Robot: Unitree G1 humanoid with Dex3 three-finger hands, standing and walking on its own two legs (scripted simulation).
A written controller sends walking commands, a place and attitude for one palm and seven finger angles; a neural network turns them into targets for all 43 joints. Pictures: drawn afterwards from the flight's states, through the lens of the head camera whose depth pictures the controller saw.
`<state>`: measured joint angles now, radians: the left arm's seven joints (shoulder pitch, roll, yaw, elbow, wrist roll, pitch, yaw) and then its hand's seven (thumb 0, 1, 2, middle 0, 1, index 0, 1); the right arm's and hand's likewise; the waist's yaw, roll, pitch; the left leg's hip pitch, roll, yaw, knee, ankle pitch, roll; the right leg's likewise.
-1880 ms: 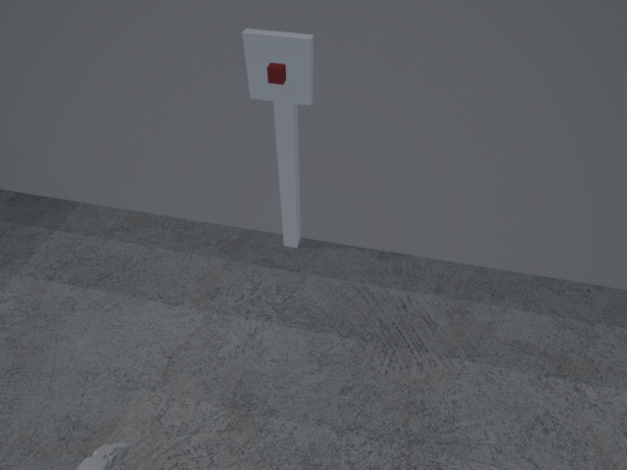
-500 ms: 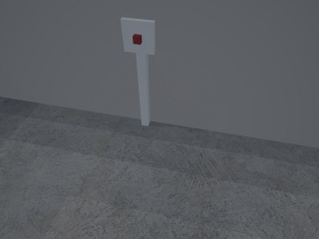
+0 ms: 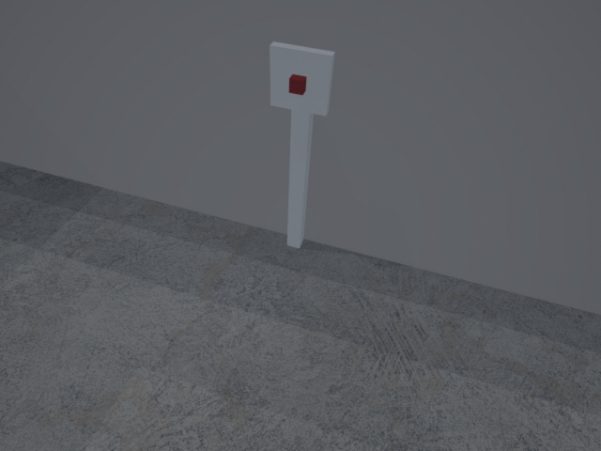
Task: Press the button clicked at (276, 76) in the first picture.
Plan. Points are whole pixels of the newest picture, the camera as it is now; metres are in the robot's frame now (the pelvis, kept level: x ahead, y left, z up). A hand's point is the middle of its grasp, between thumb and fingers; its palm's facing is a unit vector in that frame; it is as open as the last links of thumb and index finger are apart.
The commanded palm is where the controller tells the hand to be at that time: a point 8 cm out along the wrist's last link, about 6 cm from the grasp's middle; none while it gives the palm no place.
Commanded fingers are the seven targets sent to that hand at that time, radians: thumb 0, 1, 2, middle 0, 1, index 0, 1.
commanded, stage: walk to a spot facing it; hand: left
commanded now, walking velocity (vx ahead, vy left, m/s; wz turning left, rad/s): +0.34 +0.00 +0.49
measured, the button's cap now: (298, 84) +1.05 +0.08 +0.00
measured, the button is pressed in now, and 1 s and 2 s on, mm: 0 0 0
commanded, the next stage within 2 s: turn to face it in 0.36 s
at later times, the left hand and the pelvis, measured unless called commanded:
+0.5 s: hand (121, 446) +0.16 +0.29 -0.18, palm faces +0.13 -0.98 -0.14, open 7.4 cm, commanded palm none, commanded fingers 0.00 0.90 0.90 -0.20 -0.30 -0.20 -0.30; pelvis +0.16 +0.11 +0.00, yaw +3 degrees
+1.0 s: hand (148, 340) +0.33 +0.30 -0.18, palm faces -0.05 -0.98 -0.20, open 7.4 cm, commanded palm none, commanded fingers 0.00 0.90 0.90 -0.20 -0.30 -0.20 -0.30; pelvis +0.29 +0.13 +0.00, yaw -7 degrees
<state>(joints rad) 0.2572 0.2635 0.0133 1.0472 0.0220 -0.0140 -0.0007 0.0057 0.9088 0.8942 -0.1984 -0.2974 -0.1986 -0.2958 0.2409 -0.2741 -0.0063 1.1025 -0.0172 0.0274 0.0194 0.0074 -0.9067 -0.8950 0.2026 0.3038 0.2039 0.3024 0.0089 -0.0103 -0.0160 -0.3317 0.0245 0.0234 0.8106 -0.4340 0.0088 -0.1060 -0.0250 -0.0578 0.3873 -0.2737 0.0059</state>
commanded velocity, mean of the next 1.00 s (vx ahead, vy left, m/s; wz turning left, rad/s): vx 0.12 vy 0.00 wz -0.23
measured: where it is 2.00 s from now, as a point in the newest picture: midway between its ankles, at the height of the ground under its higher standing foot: (291, 382)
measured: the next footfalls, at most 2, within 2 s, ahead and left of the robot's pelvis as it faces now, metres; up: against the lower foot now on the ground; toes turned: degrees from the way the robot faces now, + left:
left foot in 0.14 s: +0.11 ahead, +0.15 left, +0.00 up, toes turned +12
right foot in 0.72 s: +0.35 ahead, +0.05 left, +0.00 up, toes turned -7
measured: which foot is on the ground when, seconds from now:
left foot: up 0.00-0.12, down 0.14-0.72, up 0.74-1.00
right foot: down 0.00-0.14, up 0.16-0.70, down 0.72-1.00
